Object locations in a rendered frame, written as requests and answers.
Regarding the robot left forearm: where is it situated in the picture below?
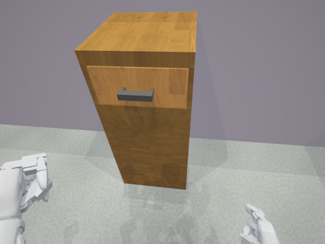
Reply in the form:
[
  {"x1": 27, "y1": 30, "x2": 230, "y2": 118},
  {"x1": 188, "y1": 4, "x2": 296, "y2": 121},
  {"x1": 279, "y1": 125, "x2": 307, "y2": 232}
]
[{"x1": 0, "y1": 218, "x2": 26, "y2": 244}]

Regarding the drawer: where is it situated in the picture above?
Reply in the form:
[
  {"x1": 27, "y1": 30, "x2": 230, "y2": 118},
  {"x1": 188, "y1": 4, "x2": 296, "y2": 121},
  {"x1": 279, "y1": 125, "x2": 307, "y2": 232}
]
[{"x1": 87, "y1": 66, "x2": 188, "y2": 108}]

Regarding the handle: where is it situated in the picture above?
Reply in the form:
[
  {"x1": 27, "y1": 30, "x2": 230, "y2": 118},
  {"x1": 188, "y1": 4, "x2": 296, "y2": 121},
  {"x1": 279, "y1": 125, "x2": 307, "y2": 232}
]
[{"x1": 117, "y1": 87, "x2": 154, "y2": 102}]

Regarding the right robot hand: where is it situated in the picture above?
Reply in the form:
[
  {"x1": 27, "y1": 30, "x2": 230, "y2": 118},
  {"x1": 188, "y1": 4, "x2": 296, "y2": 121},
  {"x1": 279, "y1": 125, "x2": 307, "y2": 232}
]
[{"x1": 240, "y1": 204, "x2": 280, "y2": 244}]

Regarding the left robot hand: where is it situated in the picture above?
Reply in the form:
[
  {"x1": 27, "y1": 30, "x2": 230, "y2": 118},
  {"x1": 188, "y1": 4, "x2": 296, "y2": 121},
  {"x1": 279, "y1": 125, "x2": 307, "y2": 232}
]
[{"x1": 0, "y1": 153, "x2": 52, "y2": 220}]

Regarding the cabinet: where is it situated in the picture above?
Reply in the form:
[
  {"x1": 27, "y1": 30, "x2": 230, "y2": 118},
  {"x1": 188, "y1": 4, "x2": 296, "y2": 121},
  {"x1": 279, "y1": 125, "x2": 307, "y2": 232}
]
[{"x1": 74, "y1": 12, "x2": 197, "y2": 190}]

